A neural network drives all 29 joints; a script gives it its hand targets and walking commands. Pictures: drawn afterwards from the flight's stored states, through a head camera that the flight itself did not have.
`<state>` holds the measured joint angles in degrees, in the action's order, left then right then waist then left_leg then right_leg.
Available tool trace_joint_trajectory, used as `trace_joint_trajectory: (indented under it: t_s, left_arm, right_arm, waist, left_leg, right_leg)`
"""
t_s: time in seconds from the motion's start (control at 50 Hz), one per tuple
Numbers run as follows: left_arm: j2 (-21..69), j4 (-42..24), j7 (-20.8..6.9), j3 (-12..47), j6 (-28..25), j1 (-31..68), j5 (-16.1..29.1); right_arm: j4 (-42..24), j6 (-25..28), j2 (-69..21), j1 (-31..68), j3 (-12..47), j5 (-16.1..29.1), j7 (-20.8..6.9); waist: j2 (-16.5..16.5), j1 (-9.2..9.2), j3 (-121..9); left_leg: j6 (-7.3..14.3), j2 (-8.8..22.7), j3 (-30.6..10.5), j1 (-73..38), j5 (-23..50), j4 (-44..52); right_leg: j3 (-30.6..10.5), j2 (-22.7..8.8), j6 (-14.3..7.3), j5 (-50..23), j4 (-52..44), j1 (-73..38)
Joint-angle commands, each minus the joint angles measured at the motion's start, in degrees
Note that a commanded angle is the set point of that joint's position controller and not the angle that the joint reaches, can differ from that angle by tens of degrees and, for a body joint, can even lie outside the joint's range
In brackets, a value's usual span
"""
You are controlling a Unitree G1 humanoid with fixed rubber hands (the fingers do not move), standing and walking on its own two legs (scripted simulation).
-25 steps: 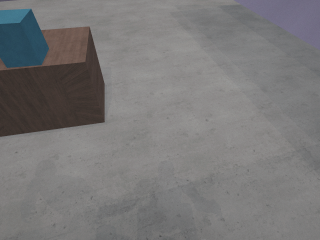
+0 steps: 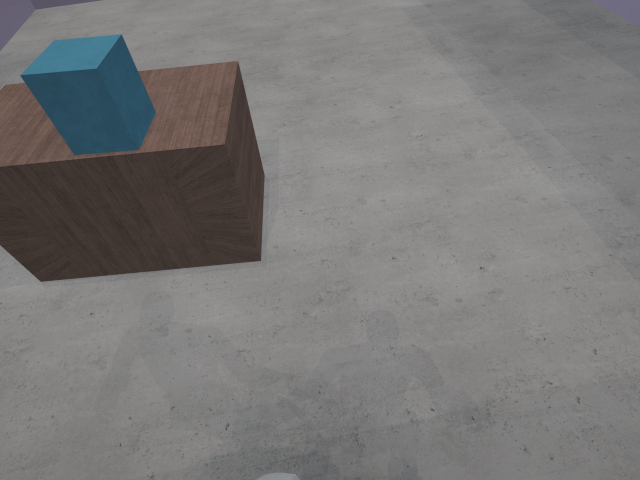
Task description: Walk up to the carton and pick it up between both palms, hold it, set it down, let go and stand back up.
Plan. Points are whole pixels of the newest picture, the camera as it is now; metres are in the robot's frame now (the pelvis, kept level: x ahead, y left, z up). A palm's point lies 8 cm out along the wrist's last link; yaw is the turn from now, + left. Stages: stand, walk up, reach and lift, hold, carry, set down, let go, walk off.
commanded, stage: walk up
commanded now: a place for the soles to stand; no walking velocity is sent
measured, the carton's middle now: (97, 96) +1.11 +0.72 -0.07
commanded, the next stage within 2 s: none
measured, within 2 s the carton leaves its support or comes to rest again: neither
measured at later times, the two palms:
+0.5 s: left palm (5, 422) +0.20 +0.48 -0.08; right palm (484, 420) +0.22 -0.20 -0.11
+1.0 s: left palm out of the picture +0.27 +0.59 -0.09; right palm (398, 329) +0.37 -0.10 -0.13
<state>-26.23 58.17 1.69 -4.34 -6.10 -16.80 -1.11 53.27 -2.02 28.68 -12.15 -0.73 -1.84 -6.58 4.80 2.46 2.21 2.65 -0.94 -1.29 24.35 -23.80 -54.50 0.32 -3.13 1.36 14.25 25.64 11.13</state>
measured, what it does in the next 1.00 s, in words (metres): walks ahead: left foot, then right foot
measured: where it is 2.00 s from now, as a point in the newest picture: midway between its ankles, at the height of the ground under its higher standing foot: (221, 399)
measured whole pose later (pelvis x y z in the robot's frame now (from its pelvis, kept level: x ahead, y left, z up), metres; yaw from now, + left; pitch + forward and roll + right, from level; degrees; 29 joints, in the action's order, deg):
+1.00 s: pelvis +0.27 +0.22 -0.02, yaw +8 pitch -1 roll -1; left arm -28.6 57.0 3.1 -3.6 -3.0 -16.8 -0.8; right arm 52.5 -2.5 26.9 -11.6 -1.3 -1.8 -6.0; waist 4.0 -2.7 3.8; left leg 1.5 -0.2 -0.3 20.1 -18.7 -39.7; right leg 0.3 -2.1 -2.6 26.5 58.3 24.6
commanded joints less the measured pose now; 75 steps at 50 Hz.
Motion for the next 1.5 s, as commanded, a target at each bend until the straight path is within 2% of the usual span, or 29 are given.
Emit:
trace_joint_trajectory:
  t_s: [0.0, 0.08, 0.12, 0.14, 0.16, 0.18, 0.2, 0.28, 0.4, 0.52, 0.56, 0.58, 0.6, 0.68, 0.76, 0.82, 0.86, 0.9, 1.08, 1.12, 1.14, 1.16, 1.22, 1.26, 1.36, 1.4, 1.44, 1.46, 1.48]
  left_arm:
    - [-16.78, -4.58, 1.51, -4.19, -0.62, -4.60, 0.44]
    - [-18.98, -4.51, 1.12, -3.86, -0.03, -4.04, 0.80]
    - [-18.65, -6.25, 1.35, -3.42, 0.84, 2.26, 0.76]
    - [-15.60, -5.76, 1.18, -1.68, 1.10, 0.46, 0.83]
    - [-10.16, -6.50, 1.12, -0.49, 1.42, -0.67, 1.41]
    - [-10.48, -7.30, 1.58, 0.04, 1.72, -1.17, 1.99]
    - [-14.78, -6.59, 1.70, -0.11, 2.39, 1.23, 1.64]
    - [-14.14, -3.66, 0.54, -0.96, 1.00, -6.23, 1.73]
    - [-11.57, -5.01, 1.27, -0.73, 0.63, 0.27, 1.69]
    - [-10.56, -1.28, 2.17, -1.95, 0.04, -8.77, 1.72]
    - [-17.32, -0.27, 2.96, -4.95, -0.07, -18.17, 0.33]
    - [-20.86, -2.58, 3.55, -5.65, -0.21, -13.49, -0.08]
    - [-21.27, -4.91, 3.42, -5.68, 0.16, -4.83, 0.27]
    - [-16.98, -5.69, 2.97, -3.51, -0.53, -2.19, -0.45]
    - [-19.93, -6.53, 2.43, -4.65, -0.07, -2.17, -1.51]
    - [-19.21, -7.50, 2.34, -3.16, 1.28, 4.62, -1.21]
    - [-8.02, -8.24, 2.72, 0.56, 1.94, 3.29, -0.08]
    - [-14.63, -6.17, 2.51, -0.80, 2.61, 1.82, 1.59]
    - [-10.44, -4.04, 2.56, -0.77, -0.59, -6.47, 1.67]
    - [-15.11, -2.13, 3.65, -3.70, -0.84, -17.30, 0.93]
    - [-20.05, -2.83, 3.92, -5.48, -1.09, -19.21, 0.06]
    - [-22.15, -4.73, 3.91, -5.60, -0.71, -10.90, 0.19]
    - [-18.97, -6.74, 4.47, -3.88, -0.53, -4.52, -0.17]
    - [-17.59, -6.15, 3.68, -3.43, -0.56, -7.59, 0.07]
    - [-20.34, -6.64, 3.44, -4.16, 0.00, -7.34, -0.70]
    - [-22.17, -8.63, 3.60, -4.16, 0.24, -0.85, -0.86]
    - [-16.17, -8.23, 3.46, -1.24, 1.01, -0.80, -0.24]
    - [-11.55, -7.55, 3.64, -0.34, 1.48, -1.63, 0.09]
    - [-12.13, -7.79, 4.14, -0.12, 2.16, -2.67, 1.25]
  right_arm:
    - [-8.47, -0.05, 6.60, 7.33, -6.38, -0.39, -0.60]
    - [-8.73, 0.46, 7.21, 6.79, -6.44, -0.14, -1.01]
    - [-5.09, 0.62, 7.64, -0.10, -7.63, -0.57, -0.98]
    - [-4.16, 1.21, 9.93, -5.16, -8.67, 0.01, -0.33]
    - [-3.09, 1.31, 14.97, -10.68, -9.88, -1.20, 0.51]
    - [-4.38, 1.33, 18.63, -7.77, -9.91, -0.25, 1.42]
    - [-4.29, 1.39, 18.88, -4.91, -9.60, 0.77, 1.44]
    - [-6.71, 1.49, 11.12, -0.34, -7.31, 0.39, 1.89]
    - [-7.29, 1.02, 8.74, -2.40, -6.88, -0.52, 1.46]
    - [-8.51, 0.62, 5.87, 2.63, -5.25, 0.66, 1.31]
    - [-10.42, 1.18, 3.66, 4.23, -4.17, 0.27, 1.56]
    - [-9.37, 0.49, 5.66, 3.56, -4.64, -0.82, 1.74]
    - [-7.87, -0.24, 9.48, -1.20, -5.59, -0.38, 2.22]
    - [-6.34, -0.91, 7.61, -0.31, -6.49, -0.28, 0.62]
    - [-7.43, -0.89, 8.17, 2.13, -7.31, -0.50, -0.72]
    - [-3.34, -0.41, 9.37, -8.57, -8.83, -1.07, -0.03]
    - [-3.12, 0.00, 15.99, -12.39, -9.85, -1.56, 1.56]
    - [-4.57, 0.26, 17.44, -3.25, -9.26, -0.21, 1.75]
    - [-8.28, -0.09, 8.98, 0.09, -6.02, -0.29, 1.77]
    - [-9.95, 0.08, 4.44, 1.73, -4.59, -0.01, 1.88]
    - [-11.85, 0.26, 2.37, 2.90, -4.04, -0.51, 1.77]
    - [-10.25, -1.15, 8.05, 2.80, -5.57, -0.91, 2.57]
    - [-8.99, -1.48, 10.09, 4.03, -6.84, -0.85, 1.83]
    - [-8.44, -1.05, 8.00, 1.22, -6.70, -0.62, 1.14]
    - [-11.49, -1.19, 7.88, 6.84, -7.41, -0.83, 0.38]
    - [-9.61, -1.01, 8.99, 0.81, -8.17, -0.27, -0.17]
    - [-5.40, -0.06, 11.63, -7.25, -9.58, -1.01, 0.51]
    - [-5.58, -0.17, 15.67, -11.31, -10.49, -2.35, 1.11]
    - [-6.44, 0.16, 17.28, -7.17, -10.00, -0.69, 1.73]
  waist:
    - [-10.16, 1.59, -0.54]
    - [-12.75, 0.72, -1.99]
    - [-13.40, -5.64, -3.77]
    - [-5.86, -7.71, -5.27]
    - [9.32, -10.14, -6.93]
    - [11.44, -8.61, -5.56]
    - [4.13, -7.69, -0.70]
    - [5.25, -1.86, 1.58]
    - [3.46, -5.90, 0.87]
    - [1.04, -0.28, -4.40]
    - [-8.62, 5.59, -8.75]
    - [-7.56, 3.66, -7.24]
    - [-8.97, -0.50, -4.63]
    - [-6.96, -3.12, 4.05]
    - [-12.39, -1.50, -1.42]
    - [-6.87, -9.81, -3.65]
    - [14.56, -11.37, -0.39]
    - [5.02, -7.27, 4.45]
    - [3.68, -2.80, -3.10]
    - [-1.64, 3.48, -10.31]
    - [-15.84, 3.89, -10.52]
    - [-8.99, 1.79, -8.11]
    - [-4.38, -2.13, 6.80]
    - [-9.47, -1.86, 1.44]
    - [-12.98, 0.10, -1.69]
    - [-13.92, -4.78, -2.42]
    - [-4.15, -9.07, -4.70]
    - [12.90, -11.14, -1.30]
    - [12.29, -10.18, -0.97]
  left_leg:
    - [-3.24, 3.84, -6.16, 10.76, 2.00, 7.77]
    - [-2.14, 3.92, 1.52, 1.51, 6.50, 16.19]
    - [0.10, 2.98, 3.99, -11.07, 13.44, 23.18]
    - [0.28, 1.92, 1.69, -20.96, 10.11, 26.66]
    - [4.04, 7.96, -13.63, -25.53, 6.38, 33.07]
    - [6.68, 14.78, -29.73, -24.22, -3.95, 41.37]
    - [7.15, 15.55, -30.70, -13.51, -12.90, 43.74]
    - [7.67, 9.99, -17.35, -9.80, 5.16, 39.49]
    - [9.05, 11.33, -16.95, -17.61, 21.32, 38.84]
    - [3.13, 4.95, -4.35, -6.87, 31.38, 23.58]
    - [-1.31, -1.19, -5.76, 10.04, 9.01, 4.77]
    - [-3.12, -1.24, -7.18, 15.60, -6.21, -6.48]
    - [-2.57, 3.49, -11.91, 14.93, -5.91, -11.35]
    - [-3.05, 5.12, -8.44, 8.02, -0.76, -3.53]
    - [-2.80, 6.03, -2.46, 1.85, -2.32, 8.19]
    - [-2.34, 2.71, 3.12, -17.69, 6.00, 20.14]
    - [0.46, 11.42, -19.54, -20.04, -7.43, 37.53]
    - [7.68, 17.65, -31.82, -8.44, -23.53, 46.05]
    - [7.89, 8.79, -5.05, -16.63, 37.58, 20.55]
    - [2.75, 3.77, -1.83, 0.96, 29.72, 4.49]
    - [-0.96, -1.22, -1.47, 14.94, -5.19, -4.09]
    - [-1.70, 5.01, -9.36, 14.59, -7.99, -12.07]
    - [-1.60, 8.54, -9.39, 14.42, -3.53, -9.89]
    - [-2.14, 5.85, -3.75, 10.80, -1.99, -4.81]
    - [-1.92, 5.98, -1.34, 5.41, -4.22, 8.40]
    - [-2.54, 7.05, -0.13, -5.36, 5.87, 12.01]
    - [-0.80, 4.04, 0.05, -21.43, 2.80, 21.42]
    - [1.37, 10.39, -12.86, -22.80, -6.07, 32.52]
    - [4.26, 19.40, -28.20, -18.85, -13.58, 42.95]
  right_leg:
    - [-7.22, -13.68, -12.67, -13.80, -5.17, -10.50]
    - [-2.41, -14.35, -12.23, -21.62, -1.78, -6.82]
    - [1.93, -12.73, -10.35, -10.90, 4.64, 3.99]
    - [5.98, -7.14, -7.28, -7.73, 16.49, 9.32]
    - [6.82, -1.43, -4.46, 0.38, 32.22, 18.23]
    - [2.81, 3.14, -4.55, 19.63, 35.58, 27.47]
    - [-0.88, -1.03, -5.08, 18.24, 38.19, 25.28]
    - [-0.20, -2.62, -4.23, 9.76, 29.16, 17.31]
    - [5.09, 1.77, -1.82, 7.03, 13.16, 14.67]
    - [6.64, 4.55, -4.30, -12.83, -1.81, -9.24]
    - [-17.22, -11.85, -10.13, -2.28, -6.40, -25.34]
    - [-33.25, -23.74, -17.34, 5.97, -10.24, -20.13]
    - [-33.90, -26.92, -19.90, 11.72, -10.06, -13.49]
    - [-14.46, -13.47, -13.07, 7.69, -8.83, 3.14]
    - [-9.22, -13.87, -13.03, 6.39, -3.62, 3.89]
    - [-1.24, -10.27, -9.77, 6.90, 9.66, 17.23]
    - [4.30, 3.54, -5.08, 22.60, 35.55, 31.69]
    - [-1.24, 1.61, -4.51, 16.29, 40.20, 28.47]
    - [9.10, 4.58, -2.32, -2.67, -0.15, 4.48]
    - [-5.61, -2.62, -6.46, -12.74, -2.35, -19.76]
    - [-31.25, -20.48, -13.82, -15.59, -5.01, -24.44]
    - [-36.42, -26.46, -18.70, -3.37, -5.73, -12.77]
    - [-25.70, -19.04, -16.82, 7.14, -6.58, 3.11]
    - [-18.46, -13.56, -14.28, -10.30, -3.07, -0.29]
    - [-12.97, -15.62, -14.24, -15.22, 1.81, -0.34]
    - [-9.43, -15.75, -12.67, -7.75, 3.67, 9.22]
    - [0.43, -7.44, -8.46, -0.28, 19.64, 20.85]
    - [3.31, 1.35, -5.56, 13.76, 34.49, 31.33]
    - [1.45, 4.63, -4.32, 18.38, 40.93, 34.99]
